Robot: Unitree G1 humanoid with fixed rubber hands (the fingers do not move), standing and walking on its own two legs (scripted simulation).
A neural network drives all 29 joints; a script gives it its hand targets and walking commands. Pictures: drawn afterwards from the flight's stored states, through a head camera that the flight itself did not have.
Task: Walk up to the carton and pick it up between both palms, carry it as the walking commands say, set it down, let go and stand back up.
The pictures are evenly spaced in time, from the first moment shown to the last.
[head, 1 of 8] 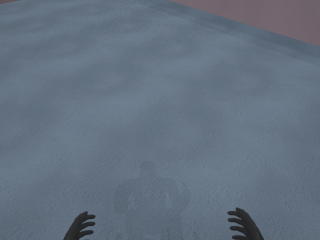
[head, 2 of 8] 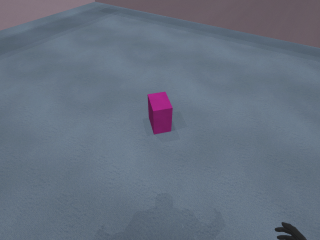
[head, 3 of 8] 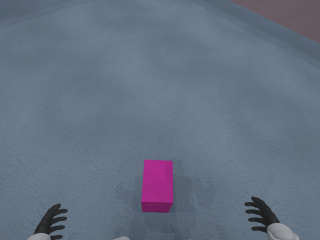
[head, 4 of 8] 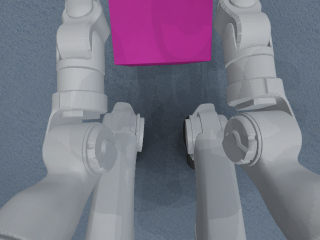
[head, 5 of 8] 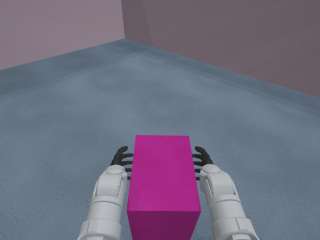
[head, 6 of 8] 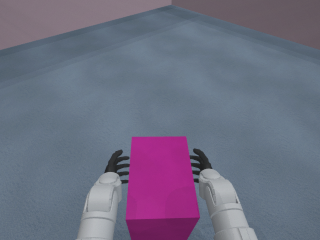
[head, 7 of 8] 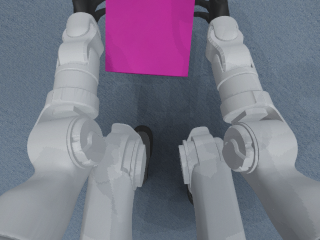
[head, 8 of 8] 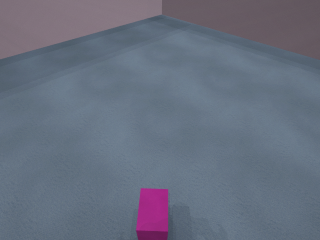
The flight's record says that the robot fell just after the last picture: no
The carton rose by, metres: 0.66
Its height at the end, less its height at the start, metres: +0.00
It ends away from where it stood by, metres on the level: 0.77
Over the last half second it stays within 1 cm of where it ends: yes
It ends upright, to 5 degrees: yes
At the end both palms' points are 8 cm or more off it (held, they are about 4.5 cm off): yes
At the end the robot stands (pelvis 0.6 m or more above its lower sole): yes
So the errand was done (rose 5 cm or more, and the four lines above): yes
